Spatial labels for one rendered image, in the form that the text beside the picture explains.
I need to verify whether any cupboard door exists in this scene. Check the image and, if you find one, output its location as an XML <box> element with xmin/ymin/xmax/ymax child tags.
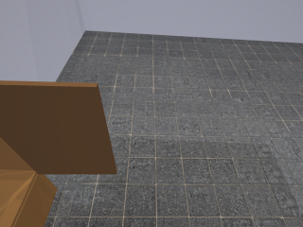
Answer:
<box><xmin>0</xmin><ymin>80</ymin><xmax>117</xmax><ymax>175</ymax></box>

